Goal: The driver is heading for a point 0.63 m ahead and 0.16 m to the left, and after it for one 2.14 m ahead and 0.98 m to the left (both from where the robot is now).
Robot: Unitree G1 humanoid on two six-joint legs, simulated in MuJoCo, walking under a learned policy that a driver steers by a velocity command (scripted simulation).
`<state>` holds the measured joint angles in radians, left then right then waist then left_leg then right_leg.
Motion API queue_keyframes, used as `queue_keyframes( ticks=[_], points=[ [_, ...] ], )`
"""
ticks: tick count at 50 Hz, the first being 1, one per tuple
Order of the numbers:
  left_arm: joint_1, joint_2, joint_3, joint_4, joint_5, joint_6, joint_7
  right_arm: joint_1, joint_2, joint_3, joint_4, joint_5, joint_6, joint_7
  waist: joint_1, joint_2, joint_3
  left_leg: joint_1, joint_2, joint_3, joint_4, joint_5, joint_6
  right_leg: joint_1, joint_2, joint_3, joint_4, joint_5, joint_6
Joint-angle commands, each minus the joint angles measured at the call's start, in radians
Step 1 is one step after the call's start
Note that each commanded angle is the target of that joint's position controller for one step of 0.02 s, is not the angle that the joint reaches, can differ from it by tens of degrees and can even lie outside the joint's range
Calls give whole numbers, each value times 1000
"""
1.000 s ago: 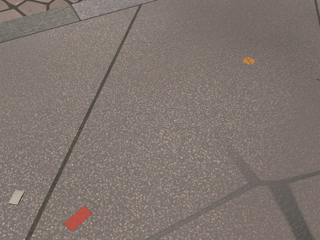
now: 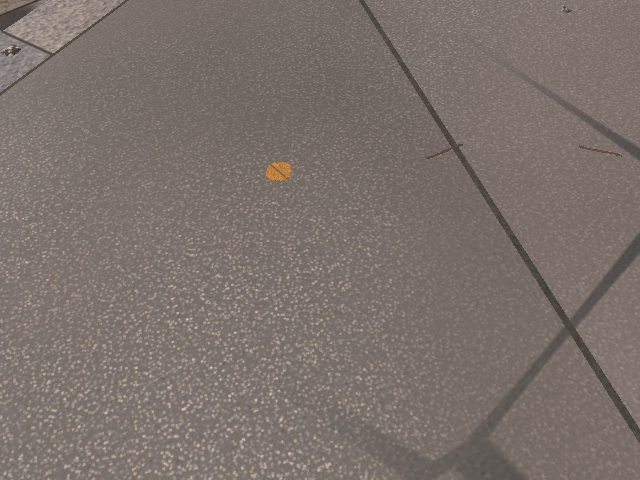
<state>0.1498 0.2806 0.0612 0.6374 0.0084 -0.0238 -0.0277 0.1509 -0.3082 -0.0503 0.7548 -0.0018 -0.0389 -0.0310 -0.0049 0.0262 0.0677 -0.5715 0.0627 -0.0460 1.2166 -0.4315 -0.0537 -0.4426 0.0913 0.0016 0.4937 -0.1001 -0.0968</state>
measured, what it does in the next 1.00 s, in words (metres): walks ahead, turning left: left foot, then right foot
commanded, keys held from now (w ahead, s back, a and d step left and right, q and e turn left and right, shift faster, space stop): q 0.60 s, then w+q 0.08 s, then w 0.30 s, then w+e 0.02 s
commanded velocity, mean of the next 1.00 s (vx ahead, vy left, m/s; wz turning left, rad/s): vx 0.13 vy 0.00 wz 0.32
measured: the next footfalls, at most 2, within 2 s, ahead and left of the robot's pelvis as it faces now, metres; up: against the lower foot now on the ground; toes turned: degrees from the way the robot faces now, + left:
left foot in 0.32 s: +0.06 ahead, +0.16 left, +0.00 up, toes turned +8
right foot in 0.70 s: +0.13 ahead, -0.07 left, +0.00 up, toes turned +24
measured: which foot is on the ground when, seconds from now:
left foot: up 0.00-0.30, down 0.32-0.70, up 0.72-1.00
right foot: down 0.00-0.34, up 0.36-0.68, down 0.70-1.00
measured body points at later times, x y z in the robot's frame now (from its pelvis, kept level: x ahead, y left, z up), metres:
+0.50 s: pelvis +0.04 +0.04 +0.01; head +0.08 +0.08 +0.46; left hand +0.16 +0.35 -0.09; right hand +0.20 -0.22 -0.08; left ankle +0.02 +0.15 -0.73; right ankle +0.07 -0.08 -0.66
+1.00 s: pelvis +0.12 +0.06 +0.02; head +0.14 +0.05 +0.47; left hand +0.02 +0.32 -0.10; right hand +0.39 -0.10 -0.08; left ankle +0.14 +0.24 -0.68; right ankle +0.10 -0.08 -0.73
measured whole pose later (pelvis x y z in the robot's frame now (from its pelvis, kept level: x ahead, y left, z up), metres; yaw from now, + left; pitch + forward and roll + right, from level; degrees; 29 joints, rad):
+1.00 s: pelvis +0.12 +0.06 +0.02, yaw +24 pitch +3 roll +0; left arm 0.39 0.25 0.06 0.82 -0.01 -0.07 0.00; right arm 0.18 -0.28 -0.06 0.66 0.01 -0.05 0.00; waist 0.08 0.04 -0.03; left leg -0.59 0.07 -0.03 0.78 -0.16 -0.02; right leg -0.07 0.00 0.00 0.28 -0.26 -0.02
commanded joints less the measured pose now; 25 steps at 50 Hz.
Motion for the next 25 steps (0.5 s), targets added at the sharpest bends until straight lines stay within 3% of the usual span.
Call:
queue_keyframes(
  ticks=[1, 4, 6, 9, 13, 15, 16, 17, 18, 19, 20, 21, 22, 23, 25],
  points=[
    [-19, 81, 14, -46, 17, -31, 9, 175, -56, -17, 2, -4, 20, -15, -51, -79, -252, 113, 36, -14, -110, 81, -12, 128, -281, 189, -160, 499, -189],
    [-28, 64, 5, -7, 25, -28, 21, 132, -22, -3, 7, 0, 28, -11, -29, -112, -240, 196, 50, -14, -310, 172, -14, 108, -262, 120, -193, 317, -156],
    [-27, 85, 10, 12, 33, -22, 26, 85, -48, -9, -3, 9, 36, -8, -3, -129, -198, 212, 45, -6, -386, 189, -9, 99, -274, 132, -231, 85, -151],
    [-16, 125, 21, 31, 21, -3, 37, 30, -86, -21, -37, 16, 43, -6, 27, -136, -131, 149, 28, 9, -426, 93, 6, 155, -324, 194, -245, -98, -159],
    [-21, 127, 25, 40, -4, 22, 60, 55, -59, -23, -45, 13, 42, 4, 13, -116, -130, 155, -4, 52, -517, 55, 38, 261, -361, 205, -177, 12, -150],
    [-23, 128, 29, 46, -20, 34, 67, 109, -49, -23, -30, 9, 39, 15, -22, -110, -147, 253, -33, 79, -700, 201, 73, 270, -330, 140, -98, 133, -99],
    [-5, 114, 30, 50, -24, 35, 70, 119, -86, -32, -35, 0, 39, 17, -19, -65, -145, 302, 3, 3, -779, 337, 111, 238, -283, 87, -12, 115, -38],
    [2, 71, 22, 20, -1, 27, 68, 125, -191, -58, -48, -5, 41, 8, 29, 149, -163, 390, 169, -226, -804, 595, 196, 99, -156, -43, 185, -9, 48],
    [-94, 65, 23, -8, 11, 17, 69, 117, -212, -69, -58, 0, 44, 9, -18, 268, -104, 424, 261, -388, -862, 690, 320, -98, -20, -85, 270, -285, 106],
    [-155, 87, 30, -22, 10, 14, 67, 171, -177, -62, -64, -22, 34, 9, -72, 230, -126, 476, 299, -439, -889, 723, 373, -192, -18, 0, 476, -489, 115],
    [-128, 86, 37, -9, -1, 18, 63, 154, -166, -60, -68, -24, 21, 6, -47, 154, -144, 494, 268, -389, -868, 741, 351, -218, -39, 49, 584, -481, 116],
    [-92, 77, 39, 12, -6, 27, 63, 100, -158, -61, -84, -9, 16, 5, -17, 96, -145, 495, 221, -324, -842, 763, 307, -230, -54, 65, 611, -434, 126],
    [-78, 80, 40, 16, -4, 32, 65, 62, -152, -61, -97, 9, 17, 2, 0, 80, -147, 494, 197, -292, -833, 766, 279, -230, -69, 74, 585, -385, 134],
    [-83, 71, 38, 15, -2, 32, 66, 46, -140, -59, -104, 17, 23, -3, 6, 81, -160, 491, 172, -270, -824, 790, 266, -204, -68, 64, 554, -350, 146],
    [-91, 50, 31, 10, -10, 26, 63, 59, -145, -64, -109, 16, 41, -8, 0, 97, -178, 494, 142, -256, -810, 804, 262, -158, -51, 45, 467, -303, 163]
  ],
)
